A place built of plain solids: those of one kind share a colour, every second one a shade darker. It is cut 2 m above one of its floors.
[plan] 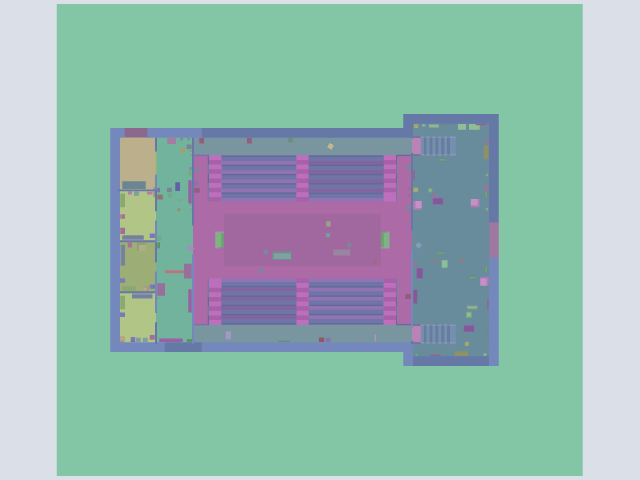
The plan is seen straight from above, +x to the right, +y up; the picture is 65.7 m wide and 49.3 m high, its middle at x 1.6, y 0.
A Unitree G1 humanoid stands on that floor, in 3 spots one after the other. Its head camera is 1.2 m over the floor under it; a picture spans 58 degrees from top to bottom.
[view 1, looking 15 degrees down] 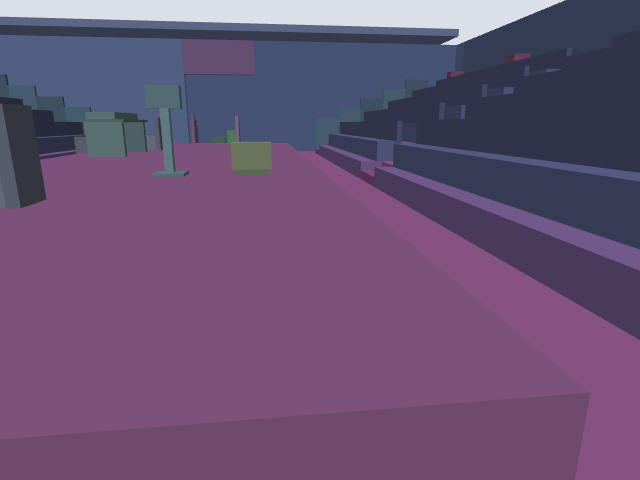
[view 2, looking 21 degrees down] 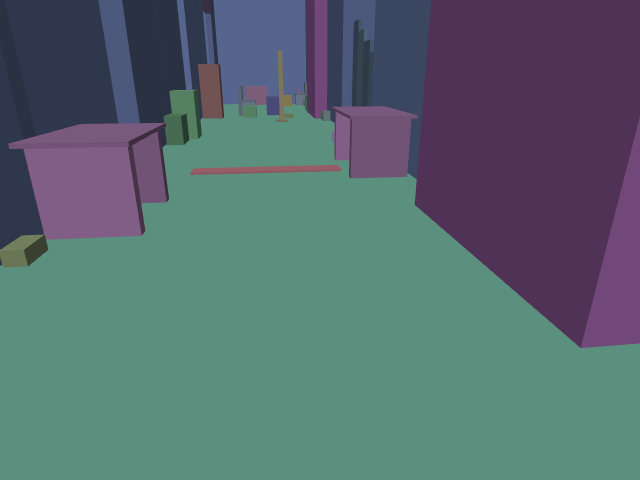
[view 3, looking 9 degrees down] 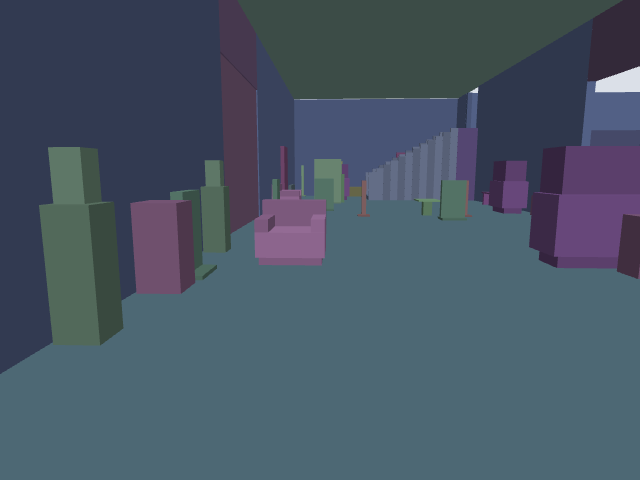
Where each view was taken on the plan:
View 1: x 8.77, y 1.85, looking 173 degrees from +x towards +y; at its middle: platform_strip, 2.70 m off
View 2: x -13.35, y -9.00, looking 83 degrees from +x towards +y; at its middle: floor_backstage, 3.35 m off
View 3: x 16.95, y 9.65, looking -88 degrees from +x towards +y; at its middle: armchair_foyer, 5.50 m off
